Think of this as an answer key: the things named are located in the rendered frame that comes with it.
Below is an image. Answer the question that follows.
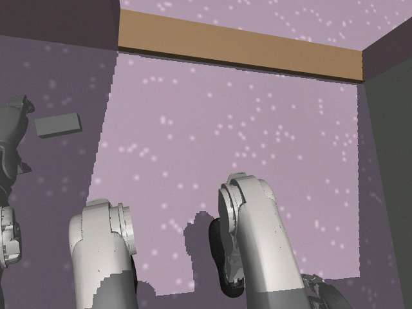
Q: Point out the left robot hand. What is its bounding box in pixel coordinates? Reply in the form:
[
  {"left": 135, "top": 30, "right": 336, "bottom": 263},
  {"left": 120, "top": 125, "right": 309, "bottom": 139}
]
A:
[{"left": 0, "top": 95, "right": 35, "bottom": 174}]

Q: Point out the right robot foot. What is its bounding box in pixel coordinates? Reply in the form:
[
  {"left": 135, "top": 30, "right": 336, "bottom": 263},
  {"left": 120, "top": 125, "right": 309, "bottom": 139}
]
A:
[{"left": 209, "top": 218, "right": 245, "bottom": 298}]

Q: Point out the left robot arm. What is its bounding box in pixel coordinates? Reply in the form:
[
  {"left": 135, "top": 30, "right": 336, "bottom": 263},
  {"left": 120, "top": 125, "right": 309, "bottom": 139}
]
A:
[{"left": 0, "top": 142, "right": 22, "bottom": 309}]

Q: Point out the small box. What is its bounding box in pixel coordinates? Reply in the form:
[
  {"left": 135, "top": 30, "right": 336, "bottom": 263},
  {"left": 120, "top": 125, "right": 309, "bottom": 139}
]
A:
[{"left": 35, "top": 113, "right": 83, "bottom": 139}]

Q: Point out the right robot hand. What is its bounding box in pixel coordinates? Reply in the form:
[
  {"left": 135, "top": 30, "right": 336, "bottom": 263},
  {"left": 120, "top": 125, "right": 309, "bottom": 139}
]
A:
[{"left": 301, "top": 274, "right": 353, "bottom": 309}]

